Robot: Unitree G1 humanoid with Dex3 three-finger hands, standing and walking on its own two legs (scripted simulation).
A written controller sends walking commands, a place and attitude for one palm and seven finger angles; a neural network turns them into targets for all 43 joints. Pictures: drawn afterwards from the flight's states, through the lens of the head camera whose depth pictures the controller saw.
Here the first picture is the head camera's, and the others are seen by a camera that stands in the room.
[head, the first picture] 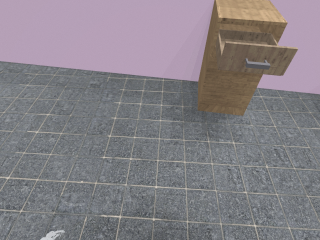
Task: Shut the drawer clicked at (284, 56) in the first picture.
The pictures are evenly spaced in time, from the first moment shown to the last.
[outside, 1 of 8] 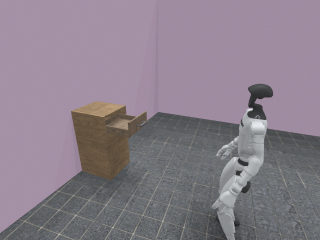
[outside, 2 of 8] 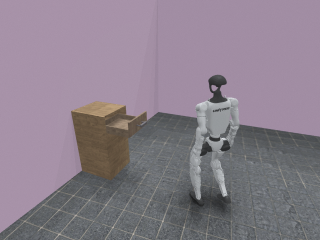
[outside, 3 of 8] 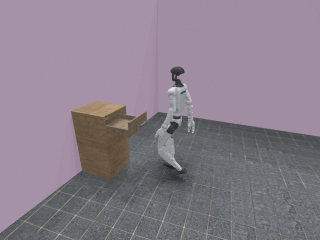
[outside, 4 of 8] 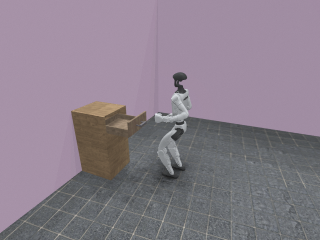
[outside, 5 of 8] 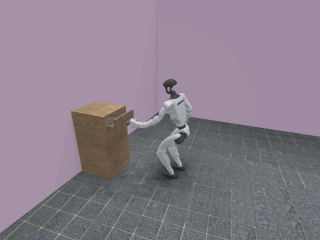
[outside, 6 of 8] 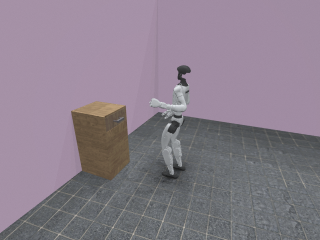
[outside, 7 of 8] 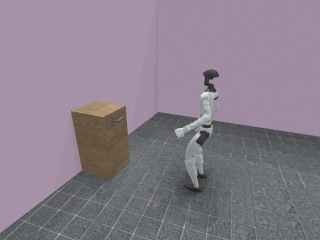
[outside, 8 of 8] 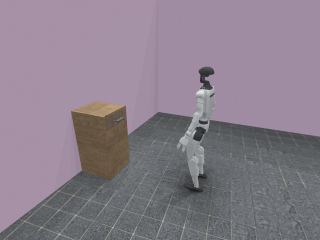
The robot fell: no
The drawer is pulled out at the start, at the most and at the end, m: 0.30 0.30 0.00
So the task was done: yes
